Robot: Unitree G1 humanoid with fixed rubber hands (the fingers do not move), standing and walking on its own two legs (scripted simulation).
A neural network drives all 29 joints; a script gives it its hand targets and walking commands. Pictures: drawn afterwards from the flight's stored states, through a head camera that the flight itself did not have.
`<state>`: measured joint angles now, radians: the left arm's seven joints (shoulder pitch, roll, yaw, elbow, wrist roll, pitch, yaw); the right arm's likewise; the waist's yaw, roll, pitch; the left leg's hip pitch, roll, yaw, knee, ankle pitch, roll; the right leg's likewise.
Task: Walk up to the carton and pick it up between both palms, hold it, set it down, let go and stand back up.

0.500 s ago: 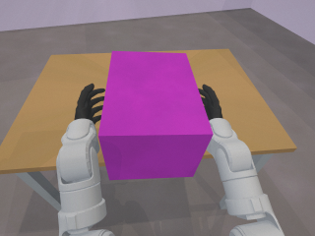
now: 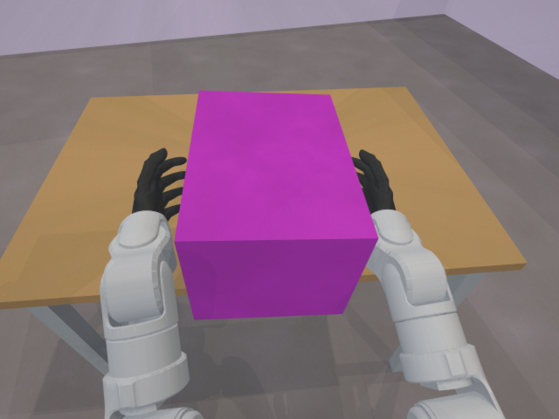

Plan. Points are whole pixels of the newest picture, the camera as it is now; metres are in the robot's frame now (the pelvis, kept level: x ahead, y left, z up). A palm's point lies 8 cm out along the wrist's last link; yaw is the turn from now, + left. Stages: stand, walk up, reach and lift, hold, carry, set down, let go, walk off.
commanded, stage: hold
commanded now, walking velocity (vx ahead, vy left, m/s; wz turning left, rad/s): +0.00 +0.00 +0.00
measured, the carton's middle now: (268, 197) +0.38 +0.00 +0.14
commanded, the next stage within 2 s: none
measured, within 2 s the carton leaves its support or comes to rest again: neither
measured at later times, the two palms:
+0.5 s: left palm (152, 214) +0.34 +0.14 +0.17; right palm (376, 209) +0.34 -0.15 +0.14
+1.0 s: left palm (152, 214) +0.34 +0.14 +0.17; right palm (376, 209) +0.34 -0.15 +0.14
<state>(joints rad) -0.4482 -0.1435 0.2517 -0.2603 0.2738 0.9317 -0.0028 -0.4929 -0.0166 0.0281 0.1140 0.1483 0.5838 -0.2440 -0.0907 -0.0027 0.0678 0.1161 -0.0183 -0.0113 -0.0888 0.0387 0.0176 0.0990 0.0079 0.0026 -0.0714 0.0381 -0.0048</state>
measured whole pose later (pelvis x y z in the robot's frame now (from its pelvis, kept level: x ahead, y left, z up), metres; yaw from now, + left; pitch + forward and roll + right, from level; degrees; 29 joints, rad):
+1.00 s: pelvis +0.00 +0.00 +0.00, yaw +0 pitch -4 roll +0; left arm -0.45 -0.14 0.25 -0.26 0.27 0.93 0.00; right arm -0.49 -0.02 0.03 0.11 0.15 0.58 -0.24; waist -0.09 0.00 0.07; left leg 0.12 -0.02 -0.01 -0.09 0.04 0.02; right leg 0.10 0.01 0.00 -0.07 0.04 0.00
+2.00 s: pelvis +0.00 +0.00 +0.00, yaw +0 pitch -4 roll +0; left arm -0.45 -0.14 0.25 -0.26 0.27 0.93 0.00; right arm -0.49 -0.02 0.03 0.11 0.15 0.58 -0.24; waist -0.09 0.00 0.07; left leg 0.12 -0.02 -0.01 -0.09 0.04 0.02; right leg 0.10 0.01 0.00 -0.07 0.04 0.00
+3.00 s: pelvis +0.00 +0.00 +0.00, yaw +0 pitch -4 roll +0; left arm -0.45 -0.14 0.25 -0.26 0.27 0.93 0.00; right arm -0.49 -0.02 0.03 0.11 0.15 0.58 -0.24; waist -0.09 0.00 0.07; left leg 0.12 -0.02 -0.01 -0.09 0.04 0.02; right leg 0.10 0.01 0.00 -0.07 0.04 0.00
